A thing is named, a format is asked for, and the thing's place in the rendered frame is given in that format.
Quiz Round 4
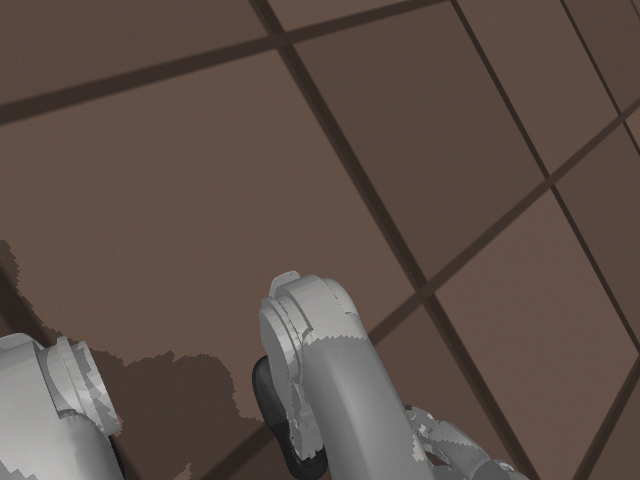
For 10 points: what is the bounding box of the right robot hand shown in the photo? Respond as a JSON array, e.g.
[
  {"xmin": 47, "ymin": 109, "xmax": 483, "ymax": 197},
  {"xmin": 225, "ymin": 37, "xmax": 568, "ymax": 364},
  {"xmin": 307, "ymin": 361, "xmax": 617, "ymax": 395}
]
[{"xmin": 406, "ymin": 406, "xmax": 493, "ymax": 480}]

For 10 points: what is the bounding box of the right robot arm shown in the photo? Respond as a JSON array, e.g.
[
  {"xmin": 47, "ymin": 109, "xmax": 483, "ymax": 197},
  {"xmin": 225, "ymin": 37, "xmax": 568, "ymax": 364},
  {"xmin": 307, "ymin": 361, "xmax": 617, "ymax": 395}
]
[{"xmin": 472, "ymin": 459, "xmax": 529, "ymax": 480}]

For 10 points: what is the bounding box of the right robot foot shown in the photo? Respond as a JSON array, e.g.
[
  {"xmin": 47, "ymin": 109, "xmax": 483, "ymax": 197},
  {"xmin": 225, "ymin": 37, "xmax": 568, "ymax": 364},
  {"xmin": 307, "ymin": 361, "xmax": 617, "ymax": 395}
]
[{"xmin": 252, "ymin": 355, "xmax": 328, "ymax": 480}]

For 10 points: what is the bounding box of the left robot foot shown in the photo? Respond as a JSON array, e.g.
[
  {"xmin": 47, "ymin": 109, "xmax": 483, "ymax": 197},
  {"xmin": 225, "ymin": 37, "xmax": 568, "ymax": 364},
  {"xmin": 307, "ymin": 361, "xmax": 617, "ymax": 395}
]
[{"xmin": 108, "ymin": 435, "xmax": 125, "ymax": 480}]

